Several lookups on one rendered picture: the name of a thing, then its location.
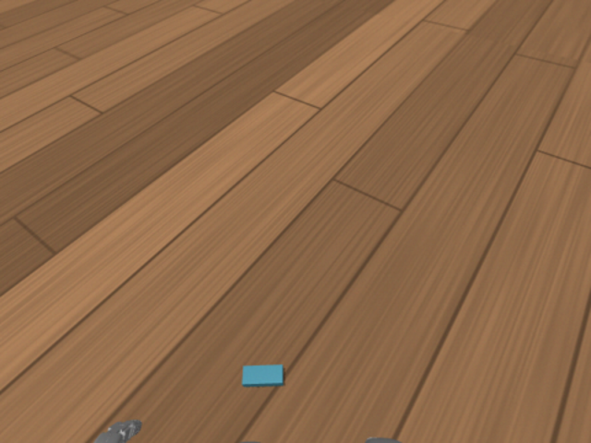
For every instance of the small box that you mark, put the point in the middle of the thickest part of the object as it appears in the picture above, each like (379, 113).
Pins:
(262, 375)

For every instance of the left robot hand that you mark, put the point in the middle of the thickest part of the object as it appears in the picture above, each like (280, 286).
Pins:
(120, 432)

